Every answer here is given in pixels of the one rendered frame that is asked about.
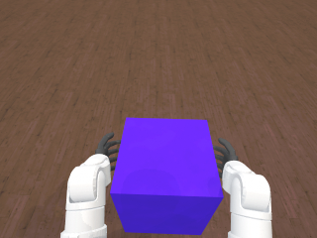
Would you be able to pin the carton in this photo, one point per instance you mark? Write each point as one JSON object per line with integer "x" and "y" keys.
{"x": 166, "y": 179}

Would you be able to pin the robot left hand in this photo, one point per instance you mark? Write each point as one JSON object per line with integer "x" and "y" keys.
{"x": 103, "y": 147}

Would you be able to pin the left robot forearm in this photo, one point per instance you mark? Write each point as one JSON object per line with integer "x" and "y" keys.
{"x": 85, "y": 199}

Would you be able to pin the right robot forearm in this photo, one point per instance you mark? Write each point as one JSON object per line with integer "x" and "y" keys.
{"x": 250, "y": 202}

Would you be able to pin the robot right hand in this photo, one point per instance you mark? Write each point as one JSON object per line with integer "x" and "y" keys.
{"x": 229, "y": 155}

